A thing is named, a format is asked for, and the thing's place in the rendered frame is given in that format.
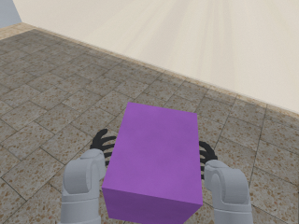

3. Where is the carton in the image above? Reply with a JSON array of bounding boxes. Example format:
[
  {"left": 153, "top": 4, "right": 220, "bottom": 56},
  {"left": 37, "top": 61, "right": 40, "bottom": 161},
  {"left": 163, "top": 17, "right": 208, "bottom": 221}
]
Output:
[{"left": 101, "top": 102, "right": 203, "bottom": 224}]

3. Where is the robot left hand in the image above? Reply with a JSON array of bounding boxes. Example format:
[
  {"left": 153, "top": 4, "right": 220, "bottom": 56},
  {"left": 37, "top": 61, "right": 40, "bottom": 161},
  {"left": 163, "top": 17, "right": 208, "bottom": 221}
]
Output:
[{"left": 90, "top": 128, "right": 117, "bottom": 166}]

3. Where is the robot right hand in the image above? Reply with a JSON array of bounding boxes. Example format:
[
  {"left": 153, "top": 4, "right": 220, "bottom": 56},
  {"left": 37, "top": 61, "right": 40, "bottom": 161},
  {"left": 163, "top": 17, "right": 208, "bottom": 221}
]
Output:
[{"left": 199, "top": 141, "right": 218, "bottom": 180}]

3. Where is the robot right forearm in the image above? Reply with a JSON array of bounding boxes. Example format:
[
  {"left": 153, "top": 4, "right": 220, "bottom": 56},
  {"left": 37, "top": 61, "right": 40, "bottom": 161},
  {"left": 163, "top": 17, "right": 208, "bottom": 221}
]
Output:
[{"left": 204, "top": 160, "right": 253, "bottom": 224}]

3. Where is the robot left forearm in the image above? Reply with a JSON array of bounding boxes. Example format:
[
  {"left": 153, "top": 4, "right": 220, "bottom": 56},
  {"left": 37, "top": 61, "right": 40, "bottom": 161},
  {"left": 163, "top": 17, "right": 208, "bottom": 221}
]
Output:
[{"left": 57, "top": 148, "right": 106, "bottom": 224}]

